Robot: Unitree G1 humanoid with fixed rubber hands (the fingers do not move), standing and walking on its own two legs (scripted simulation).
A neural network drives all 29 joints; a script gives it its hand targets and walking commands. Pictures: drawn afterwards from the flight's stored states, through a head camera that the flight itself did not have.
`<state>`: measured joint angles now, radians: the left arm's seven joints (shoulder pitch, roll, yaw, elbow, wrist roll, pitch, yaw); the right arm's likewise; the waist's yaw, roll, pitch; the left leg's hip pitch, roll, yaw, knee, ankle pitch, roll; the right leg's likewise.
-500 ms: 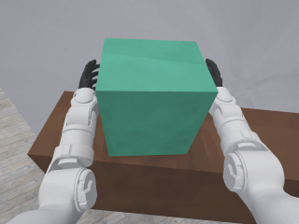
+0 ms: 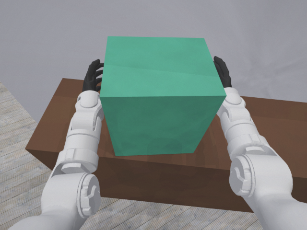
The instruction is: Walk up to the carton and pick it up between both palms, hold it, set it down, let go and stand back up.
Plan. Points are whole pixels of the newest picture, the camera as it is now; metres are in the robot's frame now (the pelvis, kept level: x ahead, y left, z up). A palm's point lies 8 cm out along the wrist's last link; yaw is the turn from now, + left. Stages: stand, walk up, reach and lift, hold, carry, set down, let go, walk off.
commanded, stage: set down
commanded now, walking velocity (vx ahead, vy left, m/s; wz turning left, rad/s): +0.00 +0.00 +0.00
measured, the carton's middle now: (156, 102) +0.44 +0.03 +0.05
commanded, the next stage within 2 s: none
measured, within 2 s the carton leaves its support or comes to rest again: neither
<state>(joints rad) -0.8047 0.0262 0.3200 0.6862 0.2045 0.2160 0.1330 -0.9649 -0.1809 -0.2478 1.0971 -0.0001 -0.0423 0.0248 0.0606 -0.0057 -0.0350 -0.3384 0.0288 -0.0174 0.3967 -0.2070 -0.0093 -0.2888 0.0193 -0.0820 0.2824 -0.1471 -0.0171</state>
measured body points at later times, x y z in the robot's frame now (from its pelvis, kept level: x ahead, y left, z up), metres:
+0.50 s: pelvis +0.00 +0.00 +0.00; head +0.05 +0.01 +0.45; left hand +0.43 +0.20 +0.10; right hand +0.47 -0.14 +0.11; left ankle -0.02 +0.12 -0.75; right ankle -0.01 -0.11 -0.75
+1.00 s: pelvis +0.00 +0.00 +0.00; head +0.06 +0.01 +0.44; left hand +0.43 +0.20 +0.09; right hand +0.47 -0.14 +0.11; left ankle -0.02 +0.12 -0.75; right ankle -0.01 -0.11 -0.75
